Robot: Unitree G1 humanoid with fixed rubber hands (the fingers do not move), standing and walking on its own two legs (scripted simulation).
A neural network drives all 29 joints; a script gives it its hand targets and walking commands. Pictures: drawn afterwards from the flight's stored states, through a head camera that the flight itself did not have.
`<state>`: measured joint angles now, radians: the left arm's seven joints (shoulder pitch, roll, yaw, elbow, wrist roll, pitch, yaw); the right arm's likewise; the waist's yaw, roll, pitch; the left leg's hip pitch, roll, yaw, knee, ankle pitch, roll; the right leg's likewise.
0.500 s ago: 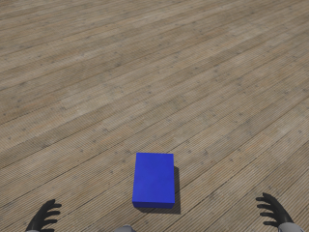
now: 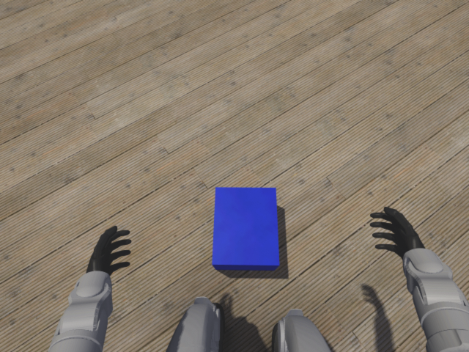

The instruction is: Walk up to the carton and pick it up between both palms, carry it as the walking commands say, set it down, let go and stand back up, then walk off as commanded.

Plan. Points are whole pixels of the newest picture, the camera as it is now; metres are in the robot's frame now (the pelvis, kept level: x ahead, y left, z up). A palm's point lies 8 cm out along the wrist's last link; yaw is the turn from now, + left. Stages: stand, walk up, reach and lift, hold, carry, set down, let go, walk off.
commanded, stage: reach and lift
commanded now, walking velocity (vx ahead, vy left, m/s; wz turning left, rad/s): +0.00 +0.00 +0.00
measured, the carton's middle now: (245, 229) +0.46 +0.01 -0.63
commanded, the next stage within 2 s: none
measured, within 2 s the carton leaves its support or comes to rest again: neither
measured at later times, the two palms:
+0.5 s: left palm (141, 206) +0.39 +0.24 -0.14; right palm (355, 190) +0.44 -0.22 -0.13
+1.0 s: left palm (163, 199) +0.43 +0.21 -0.21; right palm (335, 189) +0.47 -0.20 -0.21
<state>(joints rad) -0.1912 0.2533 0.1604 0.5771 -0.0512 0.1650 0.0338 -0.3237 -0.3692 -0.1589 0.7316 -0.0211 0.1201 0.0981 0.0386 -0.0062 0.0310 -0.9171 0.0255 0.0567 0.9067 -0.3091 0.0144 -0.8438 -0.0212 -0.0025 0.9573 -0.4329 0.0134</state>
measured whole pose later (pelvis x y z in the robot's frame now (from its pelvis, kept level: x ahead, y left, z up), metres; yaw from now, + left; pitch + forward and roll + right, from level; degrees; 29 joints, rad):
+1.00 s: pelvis -0.04 +0.00 -0.09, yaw -1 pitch +49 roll +0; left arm -0.98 0.18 0.38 0.82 0.03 0.10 0.02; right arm -1.07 -0.30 -0.31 0.93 -0.05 0.09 0.06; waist 0.05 -0.01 -0.13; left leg -1.75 0.05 0.05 1.17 -0.28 0.02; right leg -1.69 0.00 0.00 1.25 -0.42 0.01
